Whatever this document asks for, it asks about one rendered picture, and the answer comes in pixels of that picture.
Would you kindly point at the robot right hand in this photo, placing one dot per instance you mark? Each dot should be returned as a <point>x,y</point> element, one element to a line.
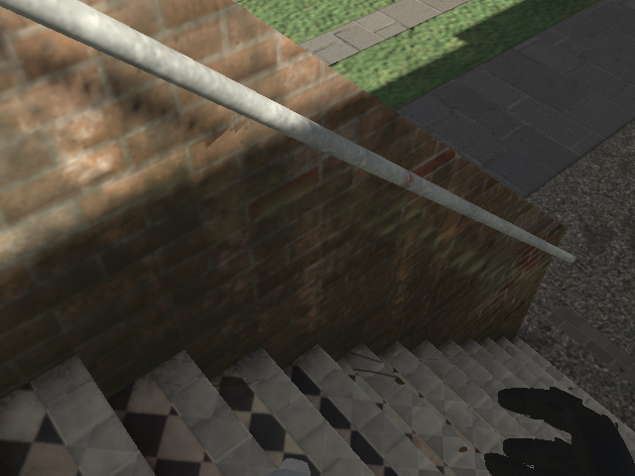
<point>596,449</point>

